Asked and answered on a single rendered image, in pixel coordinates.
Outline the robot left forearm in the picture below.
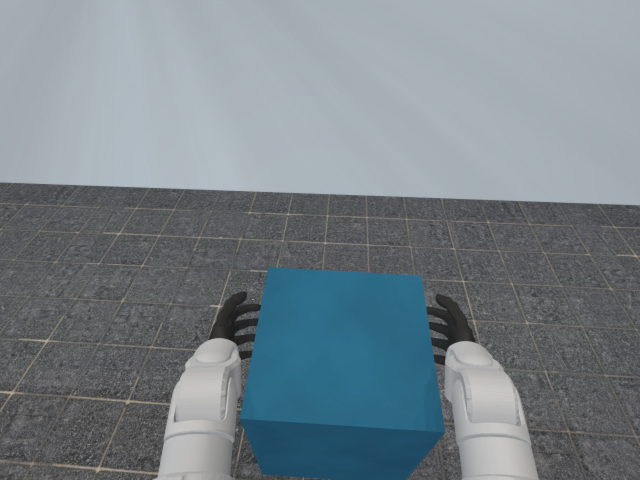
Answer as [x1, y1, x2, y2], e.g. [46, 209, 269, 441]
[153, 338, 241, 480]

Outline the robot right forearm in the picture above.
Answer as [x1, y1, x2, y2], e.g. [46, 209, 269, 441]
[444, 341, 539, 480]

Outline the left robot hand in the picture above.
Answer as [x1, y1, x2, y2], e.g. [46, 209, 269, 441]
[208, 291, 261, 360]

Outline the right robot hand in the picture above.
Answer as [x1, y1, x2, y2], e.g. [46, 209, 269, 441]
[426, 294, 476, 366]

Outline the carton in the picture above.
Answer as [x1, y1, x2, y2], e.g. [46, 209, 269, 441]
[240, 267, 445, 480]

